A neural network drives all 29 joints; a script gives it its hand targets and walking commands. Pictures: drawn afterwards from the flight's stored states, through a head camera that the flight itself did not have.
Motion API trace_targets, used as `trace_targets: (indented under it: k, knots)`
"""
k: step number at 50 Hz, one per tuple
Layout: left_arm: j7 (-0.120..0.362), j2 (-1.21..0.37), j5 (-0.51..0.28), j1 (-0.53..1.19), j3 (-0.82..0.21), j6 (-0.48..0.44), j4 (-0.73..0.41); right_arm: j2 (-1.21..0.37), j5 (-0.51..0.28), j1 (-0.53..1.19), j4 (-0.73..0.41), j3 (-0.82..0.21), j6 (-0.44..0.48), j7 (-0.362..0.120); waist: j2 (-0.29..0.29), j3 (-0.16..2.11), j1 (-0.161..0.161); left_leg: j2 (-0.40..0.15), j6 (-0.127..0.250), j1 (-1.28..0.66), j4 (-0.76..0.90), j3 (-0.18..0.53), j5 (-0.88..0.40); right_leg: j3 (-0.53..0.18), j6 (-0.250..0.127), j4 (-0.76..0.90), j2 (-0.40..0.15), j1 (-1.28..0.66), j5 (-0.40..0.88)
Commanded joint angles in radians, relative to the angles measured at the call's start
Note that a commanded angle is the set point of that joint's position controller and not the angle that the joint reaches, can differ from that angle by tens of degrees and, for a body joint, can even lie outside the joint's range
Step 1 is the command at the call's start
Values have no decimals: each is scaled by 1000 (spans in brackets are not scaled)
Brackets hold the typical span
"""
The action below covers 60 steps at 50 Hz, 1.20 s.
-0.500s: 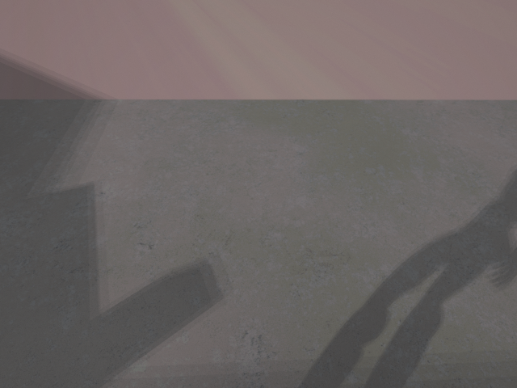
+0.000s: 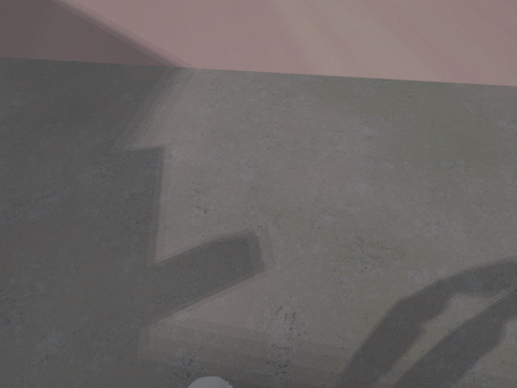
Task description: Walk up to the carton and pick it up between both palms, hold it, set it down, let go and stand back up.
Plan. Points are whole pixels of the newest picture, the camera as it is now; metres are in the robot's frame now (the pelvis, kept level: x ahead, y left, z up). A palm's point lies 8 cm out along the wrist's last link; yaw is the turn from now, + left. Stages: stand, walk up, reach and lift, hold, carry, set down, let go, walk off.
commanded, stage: walk up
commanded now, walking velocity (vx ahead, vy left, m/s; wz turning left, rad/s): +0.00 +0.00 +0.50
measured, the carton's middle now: out of the picture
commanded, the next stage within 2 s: none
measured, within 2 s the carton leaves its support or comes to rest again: neither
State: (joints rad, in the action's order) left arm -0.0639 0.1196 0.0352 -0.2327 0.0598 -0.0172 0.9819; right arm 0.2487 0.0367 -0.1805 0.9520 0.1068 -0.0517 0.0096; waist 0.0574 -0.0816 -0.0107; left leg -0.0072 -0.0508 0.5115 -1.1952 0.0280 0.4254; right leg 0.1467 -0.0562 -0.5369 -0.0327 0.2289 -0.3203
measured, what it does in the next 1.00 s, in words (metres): steps on the spot, turning left: left foot, then right foot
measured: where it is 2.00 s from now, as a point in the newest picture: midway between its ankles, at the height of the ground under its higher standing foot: outside the picture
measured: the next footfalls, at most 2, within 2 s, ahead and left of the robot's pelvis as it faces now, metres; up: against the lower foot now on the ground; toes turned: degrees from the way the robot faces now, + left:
left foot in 0.30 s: -0.01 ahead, +0.13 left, +0.00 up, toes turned +18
right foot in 0.80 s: +0.05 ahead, -0.08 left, +0.00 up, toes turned +22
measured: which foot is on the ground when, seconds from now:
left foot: up 0.00-0.28, down 0.30-0.82, up 0.84-1.00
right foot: down 0.00-0.32, up 0.34-0.78, down 0.80-1.00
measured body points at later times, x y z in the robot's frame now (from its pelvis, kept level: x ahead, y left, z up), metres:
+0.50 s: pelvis -0.02 +0.04 +0.00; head +0.02 +0.08 +0.44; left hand -0.03 +0.30 -0.16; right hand +0.13 -0.17 -0.13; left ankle -0.04 +0.11 -0.74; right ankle +0.00 -0.11 -0.65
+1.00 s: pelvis -0.03 -0.01 +0.00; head +0.02 -0.04 +0.45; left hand -0.04 +0.25 -0.11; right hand +0.13 -0.22 -0.16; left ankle -0.11 +0.10 -0.65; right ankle +0.01 -0.09 -0.74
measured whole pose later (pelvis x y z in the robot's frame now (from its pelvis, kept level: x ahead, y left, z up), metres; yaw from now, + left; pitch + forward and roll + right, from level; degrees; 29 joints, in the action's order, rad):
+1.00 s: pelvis -0.03 -0.01 +0.00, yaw +30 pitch -1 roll +1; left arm -0.04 0.14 0.02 -0.15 0.04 0.01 0.88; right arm 0.26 0.03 -0.24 0.95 0.11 -0.06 -0.01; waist 0.08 -0.08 -0.05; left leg 0.02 -0.05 0.48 -1.13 0.04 0.42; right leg 0.14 -0.04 -0.48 -0.04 0.19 -0.28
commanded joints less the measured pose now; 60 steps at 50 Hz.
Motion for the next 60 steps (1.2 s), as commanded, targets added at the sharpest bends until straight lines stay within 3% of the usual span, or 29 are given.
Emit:
trace_targets:
  k: [1, 3, 4, 8, 12, 13, 14, 15, 16, 17, 19, 20, 21, 23, 26, 31, 35, 37, 39, 40, 41, 42, 43, 44, 45, 47, 50, 54, 60]
  knots:
    - [-2, 170, -2, -105, 21, -23, -52, 1, -14, -22, -41, -13, -10, -20, -221, 48, 17, -33, -22, 79, 27, -31, -48, -148, -89, 173, -269, -127, 663]
    - [-2, 169, 0, -144, 18, -24, -46, -1, -16, 35, -60, -15, -20, -24, -245, 46, 36, -45, -23, 80, 100, -42, -25, -152, -107, 172, -293, -173, 694]
    - [-2, 180, 1, -156, 24, -23, -44, 0, -10, 66, -66, -16, -20, -27, -227, 42, 51, -52, -25, 91, 135, -50, -13, -140, -117, 166, -300, -210, 711]
    - [7, 214, 9, -168, 44, -18, -43, -10, -20, 139, -98, -31, -17, -32, -231, 85, 68, -66, -11, -4, 315, -113, 76, -95, -130, 123, -334, -224, 699]
    - [23, 232, 10, -149, 55, -6, -54, 3, -23, 99, -102, -33, -6, -32, -240, 119, 29, -56, 31, -165, 470, -143, 77, -81, -105, 41, -374, -119, 615]
    - [27, 245, 3, -112, 61, -2, -68, 21, -24, 43, -89, -28, 5, -28, -227, 137, -8, -62, 46, -247, 585, -131, -14, -48, -73, -23, -362, -73, 521]
    - [34, 234, -5, -92, 55, 3, -77, 59, -22, -16, -69, -16, 21, -22, -111, 156, -48, -73, 62, -378, 733, -119, -191, 14, -21, -129, -316, 26, 428]
    - [40, 180, -6, -84, 46, 12, -86, 138, 3, -77, -56, 1, 38, -15, 159, 182, -71, -256, 100, -546, 870, 160, -429, 94, 62, -409, -183, 229, 88]
    - [21, 109, -11, -4, 24, 22, -153, 258, -13, -152, -46, 32, 41, -3, 356, 172, -114, -484, 260, -533, 880, 426, -810, 34, 103, -534, -27, 421, -338]
    - [9, 174, -14, 50, 32, 31, -179, 250, -29, -179, -26, 41, 35, 10, 340, 176, -136, -493, 356, -439, 900, 501, -689, -74, 105, -631, -61, 361, -351]
    - [38, 182, -23, 24, 40, 36, -124, 118, -19, -62, -63, -6, 35, 21, 114, 71, -47, -364, 287, -462, 856, 246, -829, -91, 115, -656, -96, 421, -225]
    - [46, 153, -29, -19, 33, 35, -102, 114, -16, 4, -96, -9, 33, 30, 108, 56, -11, -309, 250, -425, 847, 185, -800, -98, 121, -635, -95, 410, -153]
    - [46, 157, -22, -3, 31, 37, -109, 115, -25, 17, -105, -7, 36, 33, 130, 59, -7, -276, 234, -380, 850, 180, -774, -112, 125, -618, -95, 365, -101]
    - [40, 166, -2, 2, 34, 43, -109, 98, -26, -4, -94, -12, 46, 22, 98, 92, 4, -243, 232, -378, 832, 168, -866, -108, 130, -626, -69, 323, -54]
    - [36, 161, -14, 8, 33, 57, -114, 115, -21, -44, -89, -7, 64, 13, 53, 127, 7, -237, 241, -402, 827, 184, -856, -125, 139, -580, -57, 320, -42]
    - [22, 148, -28, 109, 22, 61, -155, 129, -4, -114, -71, 0, 64, 10, 97, 118, -23, -249, 274, -411, 833, 283, -724, -145, 142, -391, -34, 304, -118]
    - [17, 146, -43, 137, 16, 47, -168, 138, 1, -114, -73, 5, 53, 7, 116, 141, -31, -246, 274, -379, 811, 340, -745, -150, 127, -252, 4, 188, -136]
    - [16, 149, -50, 103, 15, 37, -160, 140, -2, -86, -78, 7, 46, 5, 117, 152, -11, -236, 249, -339, 793, 369, -761, -150, 116, -132, 23, 88, -120]
    - [14, 149, -46, 1, 15, 18, -127, 134, -20, -30, -89, 8, 36, 8, 64, 161, 57, -161, 163, -238, 720, 337, -616, -142, 110, 172, 10, -123, 107]
    - [9, 220, -26, -51, 34, 5, -109, 83, -39, -41, -97, -3, 36, 12, -62, 202, 56, -79, 94, -92, 592, 250, -374, -233, 90, 244, -138, -305, 189]
    - [10, 303, -21, -41, 45, 3, -118, -19, -40, -101, -103, -21, 36, 18, -326, 210, 15, 67, 44, 108, 359, 58, 133, -466, 35, 245, -426, -429, 384]
    - [15, 352, -16, -22, 60, 15, -124, 69, -17, -91, -124, -3, 27, 27, -432, 207, 52, 37, 30, 104, 192, -22, 237, -545, -129, 252, -531, -243, 378]
    - [19, 283, -6, 32, 48, 22, -145, 119, -4, -37, -117, 7, 18, 15, -349, 124, 44, 7, 39, 38, 114, 44, 186, -510, -141, 324, -466, -74, 258]
    - [19, 204, -16, 121, 21, 21, -170, 115, -5, -55, -80, 21, 14, 0, -213, 45, -7, 4, 38, 34, 80, 66, 112, -356, -90, 311, -354, -46, 270]
    - [14, 187, -13, 188, 12, 22, -198, 90, -14, -109, -52, 21, 9, -12, -181, 40, -50, 15, 20, 50, 47, 54, 55, -257, -41, 272, -290, -68, 335]
    - [10, 198, -17, 150, 18, 11, -191, 63, -5, -113, -46, 15, -4, -30, -239, 43, -34, 10, -7, 36, 2, 22, -14, -200, -50, 257, -257, -63, 425]
    - [15, 195, -15, 77, 23, 3, -166, 63, -10, -88, -57, 15, -10, -30, -238, 56, -12, 0, -41, 59, -3, -5, -51, -155, -81, 245, -265, -110, 451]
    - [14, 215, -6, -13, 32, -8, -132, 46, -10, -4, -94, 4, -21, -30, -237, 48, 22, -42, -59, 70, 150, -25, -15, -157, -115, 226, -307, -172, 477]
    - [36, 278, 10, -22, 55, -4, -125, 30, -25, 41, -133, -17, -15, -36, -256, 96, 36, -51, -13, -109, 404, -117, 83, -100, -124, 138, -342, -133, 552]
